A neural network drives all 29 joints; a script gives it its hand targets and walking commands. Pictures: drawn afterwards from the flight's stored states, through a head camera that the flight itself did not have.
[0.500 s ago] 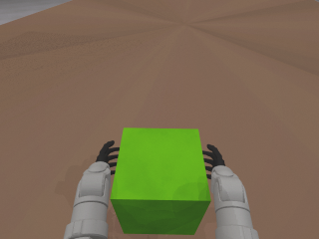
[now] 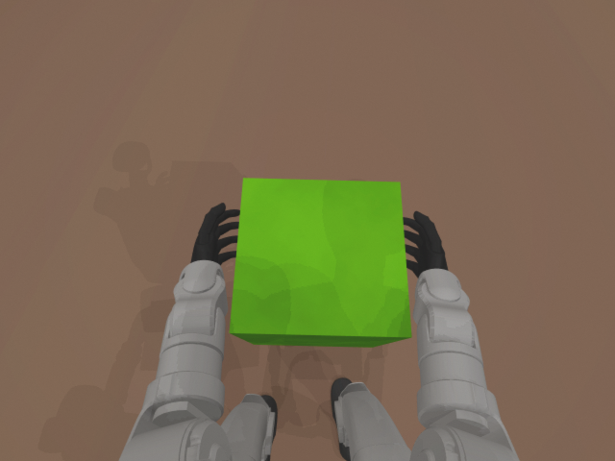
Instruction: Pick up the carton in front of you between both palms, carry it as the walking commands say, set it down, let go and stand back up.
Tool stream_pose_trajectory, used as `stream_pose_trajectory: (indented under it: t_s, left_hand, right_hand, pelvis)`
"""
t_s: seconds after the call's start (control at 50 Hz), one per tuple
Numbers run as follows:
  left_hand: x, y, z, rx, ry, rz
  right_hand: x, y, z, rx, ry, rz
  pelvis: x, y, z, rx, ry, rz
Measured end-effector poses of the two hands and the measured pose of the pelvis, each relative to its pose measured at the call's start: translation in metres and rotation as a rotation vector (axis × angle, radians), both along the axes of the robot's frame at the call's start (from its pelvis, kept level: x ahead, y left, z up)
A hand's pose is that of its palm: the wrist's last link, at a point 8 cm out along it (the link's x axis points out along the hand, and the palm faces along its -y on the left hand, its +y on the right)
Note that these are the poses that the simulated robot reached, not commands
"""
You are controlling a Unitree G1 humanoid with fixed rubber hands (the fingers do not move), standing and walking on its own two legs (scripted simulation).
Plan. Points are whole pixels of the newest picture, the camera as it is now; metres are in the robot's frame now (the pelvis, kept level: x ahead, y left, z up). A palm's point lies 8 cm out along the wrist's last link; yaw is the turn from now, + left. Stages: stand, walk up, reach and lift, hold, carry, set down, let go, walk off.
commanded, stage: set down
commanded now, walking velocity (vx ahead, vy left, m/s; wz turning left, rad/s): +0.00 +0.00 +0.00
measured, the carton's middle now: (316, 274) +0.36 -0.03 -0.14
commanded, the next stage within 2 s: none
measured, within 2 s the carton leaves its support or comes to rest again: neither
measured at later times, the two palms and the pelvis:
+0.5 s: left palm (241, 258) +0.41 +0.10 -0.21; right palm (410, 268) +0.39 -0.20 -0.21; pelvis -0.03 +0.00 -0.13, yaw +1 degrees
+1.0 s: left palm (261, 263) +0.45 +0.08 -0.37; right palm (397, 279) +0.41 -0.21 -0.37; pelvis -0.06 +0.00 -0.26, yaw +3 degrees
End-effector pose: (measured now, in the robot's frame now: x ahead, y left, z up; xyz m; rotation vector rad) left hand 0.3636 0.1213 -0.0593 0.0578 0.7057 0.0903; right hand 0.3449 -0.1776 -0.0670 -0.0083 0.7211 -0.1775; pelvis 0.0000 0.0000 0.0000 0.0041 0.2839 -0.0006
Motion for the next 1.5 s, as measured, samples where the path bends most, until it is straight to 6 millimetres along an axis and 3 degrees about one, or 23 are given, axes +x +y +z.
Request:
stream_pose_trajectory:
  t_s: [0.1, 0.24, 0.44, 0.88, 1.34, 1.5]
  left_hand:
    - [0.009, -0.002, -0.045, -0.032, -0.041, 0.018]
    - [0.026, -0.008, -0.078, -0.066, -0.075, 0.031]
    - [0.043, -0.017, -0.129, -0.056, -0.040, 0.019]
    - [0.076, -0.033, -0.271, -0.038, -0.026, -0.031]
    - [0.107, -0.049, -0.413, -0.028, 0.024, -0.094]
    - [0.109, -0.045, -0.434, -0.032, 0.034, -0.096]
  right_hand:
    - [0.008, -0.003, -0.045, 0.009, -0.044, -0.014]
    - [0.023, -0.008, -0.077, 0.031, -0.079, -0.039]
    - [0.038, -0.017, -0.127, 0.034, -0.042, -0.050]
    - [0.057, -0.031, -0.273, 0.023, -0.024, -0.082]
    - [0.076, -0.046, -0.410, -0.007, 0.028, -0.104]
    - [0.081, -0.043, -0.425, -0.010, 0.041, -0.105]
  pelvis:
    - [-0.006, 0.007, -0.029, 0.005, 0.167, 0.002]
    - [-0.013, 0.011, -0.068, 0.007, 0.308, 0.005]
    - [-0.023, 0.006, -0.117, 0.011, 0.405, 0.011]
    - [-0.051, -0.005, -0.232, 0.024, 0.522, 0.026]
    - [-0.068, 0.003, -0.327, -0.003, 0.503, 0.050]
    - [-0.062, 0.002, -0.339, -0.018, 0.473, 0.057]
